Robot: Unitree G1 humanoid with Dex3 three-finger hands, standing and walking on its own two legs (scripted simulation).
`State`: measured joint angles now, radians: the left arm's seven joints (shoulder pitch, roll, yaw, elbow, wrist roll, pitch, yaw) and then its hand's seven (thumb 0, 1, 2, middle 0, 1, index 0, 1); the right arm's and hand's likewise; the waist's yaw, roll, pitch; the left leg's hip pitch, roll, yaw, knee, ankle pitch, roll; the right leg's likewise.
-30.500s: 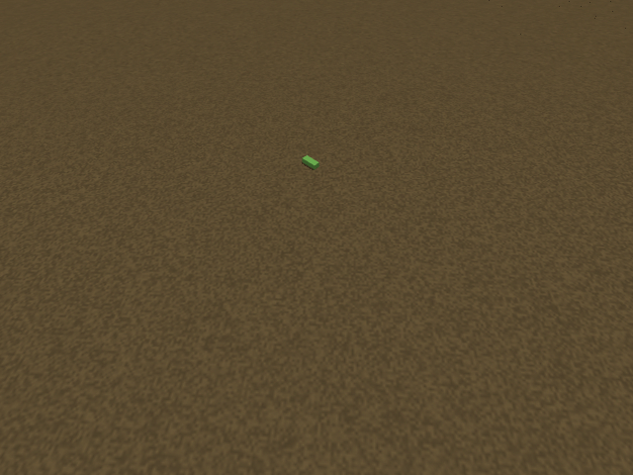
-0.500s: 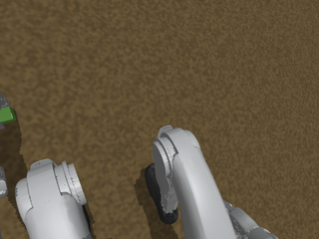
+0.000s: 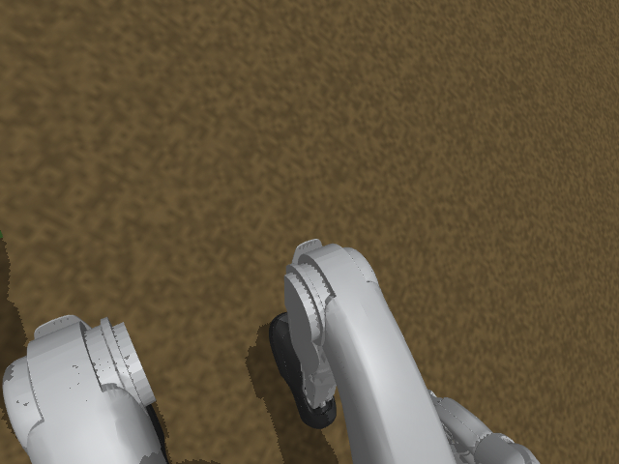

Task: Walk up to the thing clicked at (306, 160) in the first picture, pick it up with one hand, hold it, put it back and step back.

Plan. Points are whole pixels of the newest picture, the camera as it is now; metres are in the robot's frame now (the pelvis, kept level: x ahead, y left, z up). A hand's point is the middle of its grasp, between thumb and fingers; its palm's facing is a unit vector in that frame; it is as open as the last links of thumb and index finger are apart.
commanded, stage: rest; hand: left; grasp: from above
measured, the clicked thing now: out of the picture +0.43 +0.32 -0.28
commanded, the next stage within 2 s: open in 0.04 s
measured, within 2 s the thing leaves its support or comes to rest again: neither
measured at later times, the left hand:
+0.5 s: hand out of the picture +0.42 +0.31 -0.24, palm faces -0.45 -0.15 -0.88, open 8.5 cm
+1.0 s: hand out of the picture +0.42 +0.32 -0.25, palm faces -0.44 -0.16 -0.89, open 11.9 cm
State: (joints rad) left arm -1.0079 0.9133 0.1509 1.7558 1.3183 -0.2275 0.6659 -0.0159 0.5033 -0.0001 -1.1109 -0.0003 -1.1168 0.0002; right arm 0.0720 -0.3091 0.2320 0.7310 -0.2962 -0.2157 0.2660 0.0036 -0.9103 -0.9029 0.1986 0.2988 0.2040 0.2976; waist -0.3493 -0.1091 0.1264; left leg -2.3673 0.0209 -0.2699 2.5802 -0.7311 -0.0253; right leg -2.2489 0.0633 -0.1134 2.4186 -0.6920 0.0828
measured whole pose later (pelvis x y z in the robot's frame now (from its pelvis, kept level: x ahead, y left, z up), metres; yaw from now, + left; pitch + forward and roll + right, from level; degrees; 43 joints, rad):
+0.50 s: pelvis +0.00 +0.00 +0.00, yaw -1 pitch +27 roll -14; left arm -1.02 0.94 0.12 1.79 1.32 -0.24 0.68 -0.01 0.30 0.29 -0.91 -0.31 -0.82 -0.25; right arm 0.06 -0.32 0.27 0.72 -0.31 -0.23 0.27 0.00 -0.90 -0.90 0.20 0.30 0.20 0.30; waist -0.36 -0.13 0.14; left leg -2.35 0.02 -0.28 2.58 -0.72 -0.03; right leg -2.23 0.07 -0.13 2.41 -0.68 0.09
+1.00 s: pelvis +0.00 +0.00 +0.00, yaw -1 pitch +27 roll -14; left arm -1.03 0.95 0.12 1.77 1.30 -0.22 0.67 0.00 -0.15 0.68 -0.45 -0.68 -0.41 -0.66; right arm 0.06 -0.33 0.26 0.72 -0.30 -0.25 0.28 0.00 -0.90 -0.90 0.20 0.30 0.20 0.30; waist -0.36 -0.13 0.16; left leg -2.36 0.02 -0.29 2.58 -0.73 -0.02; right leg -2.23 0.07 -0.13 2.40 -0.68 0.08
